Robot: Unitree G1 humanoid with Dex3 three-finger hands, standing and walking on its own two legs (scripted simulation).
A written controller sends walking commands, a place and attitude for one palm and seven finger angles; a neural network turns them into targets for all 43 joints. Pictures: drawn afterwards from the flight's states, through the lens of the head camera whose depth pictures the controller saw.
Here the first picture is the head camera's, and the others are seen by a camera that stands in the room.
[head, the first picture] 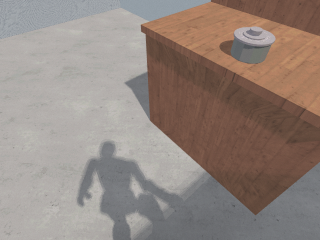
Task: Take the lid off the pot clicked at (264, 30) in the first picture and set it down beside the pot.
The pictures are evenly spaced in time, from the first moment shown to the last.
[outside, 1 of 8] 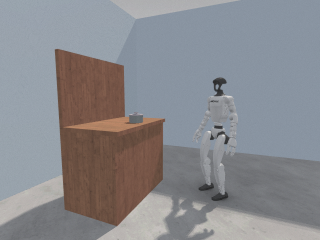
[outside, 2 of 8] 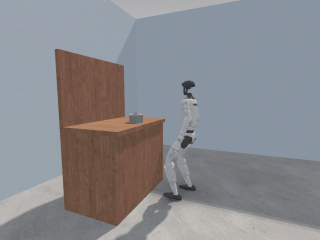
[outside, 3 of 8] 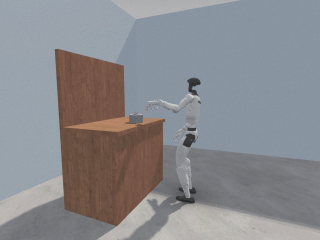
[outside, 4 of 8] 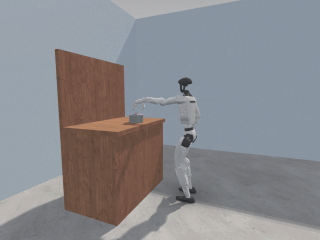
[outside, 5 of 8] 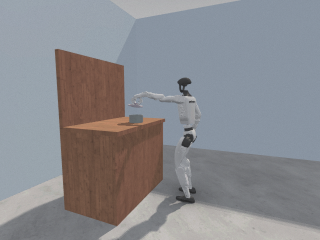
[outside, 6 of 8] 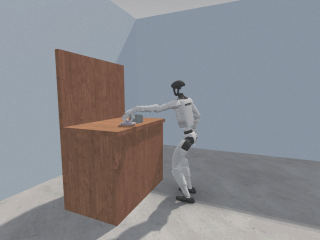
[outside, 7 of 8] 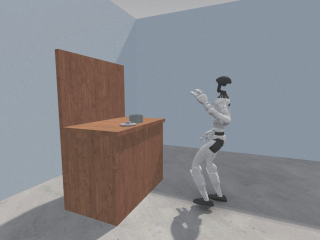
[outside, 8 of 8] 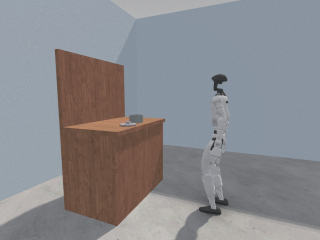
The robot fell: no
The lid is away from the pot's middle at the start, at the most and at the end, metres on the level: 0.00 0.25 0.24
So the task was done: yes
